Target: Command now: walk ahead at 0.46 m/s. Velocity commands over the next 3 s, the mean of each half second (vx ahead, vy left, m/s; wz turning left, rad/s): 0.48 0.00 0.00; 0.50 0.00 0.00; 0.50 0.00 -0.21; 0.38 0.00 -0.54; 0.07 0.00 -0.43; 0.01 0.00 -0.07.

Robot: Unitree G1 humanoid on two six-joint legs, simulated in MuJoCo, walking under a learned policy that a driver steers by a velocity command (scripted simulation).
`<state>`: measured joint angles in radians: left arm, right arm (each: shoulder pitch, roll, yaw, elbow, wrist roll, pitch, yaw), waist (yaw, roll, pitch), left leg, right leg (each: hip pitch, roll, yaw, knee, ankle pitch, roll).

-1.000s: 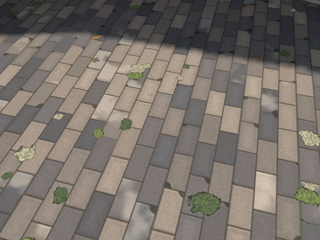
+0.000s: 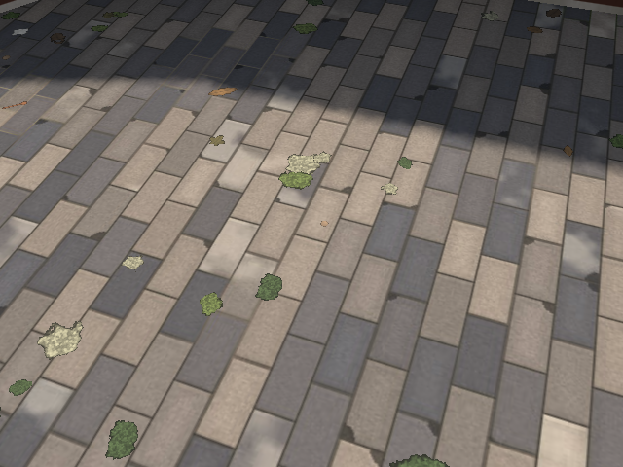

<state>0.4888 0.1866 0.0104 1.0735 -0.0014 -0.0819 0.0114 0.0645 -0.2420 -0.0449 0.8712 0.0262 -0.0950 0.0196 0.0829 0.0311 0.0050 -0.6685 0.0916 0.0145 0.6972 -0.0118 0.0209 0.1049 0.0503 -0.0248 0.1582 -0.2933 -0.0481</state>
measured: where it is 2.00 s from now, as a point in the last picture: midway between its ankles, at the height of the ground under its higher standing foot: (371, 235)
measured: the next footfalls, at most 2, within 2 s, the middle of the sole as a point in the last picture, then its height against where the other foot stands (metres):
left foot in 0.14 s outside the picture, level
right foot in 0.70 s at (407, 428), level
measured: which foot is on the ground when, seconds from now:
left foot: up 0.00-0.12, down 0.14-0.70, up 0.72-1.00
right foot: down 0.00-0.16, up 0.18-0.68, down 0.70-1.00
